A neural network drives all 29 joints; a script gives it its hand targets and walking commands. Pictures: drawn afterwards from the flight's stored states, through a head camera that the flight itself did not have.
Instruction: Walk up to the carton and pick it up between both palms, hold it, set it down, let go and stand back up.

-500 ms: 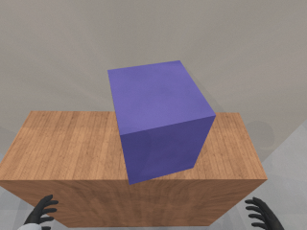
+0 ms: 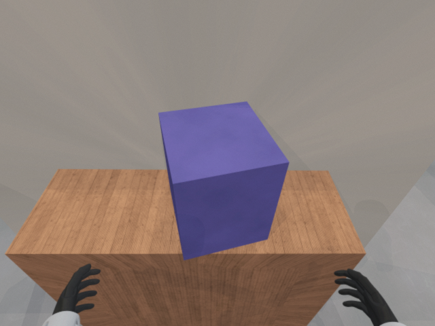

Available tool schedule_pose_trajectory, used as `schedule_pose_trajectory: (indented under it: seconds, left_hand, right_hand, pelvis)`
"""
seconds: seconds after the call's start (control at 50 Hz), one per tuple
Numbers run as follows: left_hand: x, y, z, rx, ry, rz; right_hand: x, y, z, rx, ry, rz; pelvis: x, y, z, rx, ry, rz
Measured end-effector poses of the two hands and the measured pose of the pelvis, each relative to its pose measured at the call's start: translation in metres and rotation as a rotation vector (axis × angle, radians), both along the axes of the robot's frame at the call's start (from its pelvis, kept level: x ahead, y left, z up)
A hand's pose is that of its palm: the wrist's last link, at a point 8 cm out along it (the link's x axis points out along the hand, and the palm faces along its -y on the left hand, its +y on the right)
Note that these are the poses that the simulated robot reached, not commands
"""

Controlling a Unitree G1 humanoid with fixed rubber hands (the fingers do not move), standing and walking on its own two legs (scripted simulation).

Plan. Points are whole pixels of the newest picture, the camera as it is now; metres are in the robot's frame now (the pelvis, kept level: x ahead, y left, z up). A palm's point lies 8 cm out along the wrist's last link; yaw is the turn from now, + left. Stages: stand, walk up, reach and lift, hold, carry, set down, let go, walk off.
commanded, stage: reach and lift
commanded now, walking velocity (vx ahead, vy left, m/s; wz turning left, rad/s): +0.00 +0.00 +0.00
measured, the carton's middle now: (215, 179) +0.42 -0.01 +0.05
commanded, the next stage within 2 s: none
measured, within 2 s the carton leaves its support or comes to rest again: neither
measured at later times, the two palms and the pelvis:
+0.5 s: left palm (99, 274) +0.22 +0.20 +0.03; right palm (378, 280) +0.20 -0.28 +0.03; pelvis +0.01 -0.02 +0.00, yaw +0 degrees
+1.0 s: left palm (109, 240) +0.26 +0.18 +0.07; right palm (359, 236) +0.26 -0.25 +0.07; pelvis +0.03 +0.00 +0.00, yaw +0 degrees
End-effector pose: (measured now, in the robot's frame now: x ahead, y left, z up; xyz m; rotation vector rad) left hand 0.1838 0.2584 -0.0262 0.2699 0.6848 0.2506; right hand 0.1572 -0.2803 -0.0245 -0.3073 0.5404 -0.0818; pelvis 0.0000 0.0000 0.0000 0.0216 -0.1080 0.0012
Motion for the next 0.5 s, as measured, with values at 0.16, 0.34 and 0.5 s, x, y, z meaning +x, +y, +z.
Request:
schedule_pose_trajectory:
  seconds: [0.16,0.34,0.5]
  left_hand:
    - [0.006,-0.012,0.023,0.004,-0.113,-0.004]
    - [0.019,-0.039,0.048,-0.013,-0.204,0.002]
    - [0.036,-0.061,0.06,-0.073,-0.29,-0.016]
  right_hand:
    - [0.006,0.005,0.019,0.05,-0.052,-0.001]
    - [0.027,0.001,0.029,0.128,-0.139,0.039]
    - [0.039,0.003,0.05,0.154,-0.203,0.043]
  pelvis:
    - [-0.008,-0.001,0.0,0.002,-0.011,0.001]
    - [-0.002,-0.014,0.001,0.012,-0.002,0.006]
    - [0.006,-0.017,0.002,0.014,0.014,0.005]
